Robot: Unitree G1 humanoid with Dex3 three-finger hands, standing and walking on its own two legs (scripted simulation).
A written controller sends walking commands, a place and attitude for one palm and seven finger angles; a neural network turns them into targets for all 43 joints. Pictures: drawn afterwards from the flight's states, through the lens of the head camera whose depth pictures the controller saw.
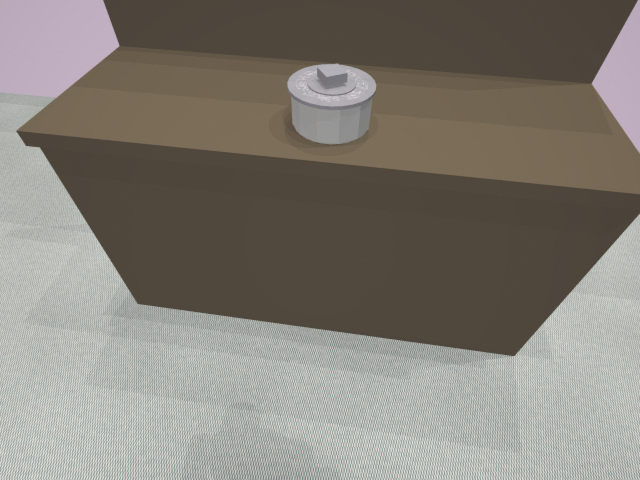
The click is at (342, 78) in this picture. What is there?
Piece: lid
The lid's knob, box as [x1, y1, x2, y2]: [317, 64, 347, 85]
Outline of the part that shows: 317,67 317,76 326,85 346,81 347,73 338,64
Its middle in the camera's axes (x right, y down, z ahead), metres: +0.02 -0.35 +0.82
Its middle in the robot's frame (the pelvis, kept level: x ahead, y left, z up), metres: +0.86 +0.02 +0.10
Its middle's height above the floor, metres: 0.88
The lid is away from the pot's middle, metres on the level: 0.00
